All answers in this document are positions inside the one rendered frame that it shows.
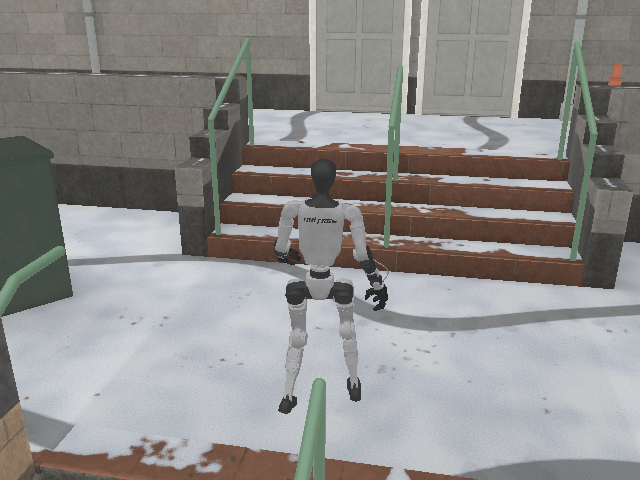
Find robot left hand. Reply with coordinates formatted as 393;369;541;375
278;248;301;265

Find left robot upper arm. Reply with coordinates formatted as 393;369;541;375
275;200;302;253

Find robot left forearm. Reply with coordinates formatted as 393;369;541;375
274;238;289;259

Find humanoid robot head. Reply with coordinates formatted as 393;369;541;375
305;159;339;208

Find robot right forearm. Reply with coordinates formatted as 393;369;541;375
360;245;384;290

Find left robot foot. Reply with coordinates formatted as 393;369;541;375
278;395;297;414

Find robot right hand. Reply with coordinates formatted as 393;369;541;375
365;281;388;311

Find right robot upper arm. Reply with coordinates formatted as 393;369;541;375
343;203;369;262

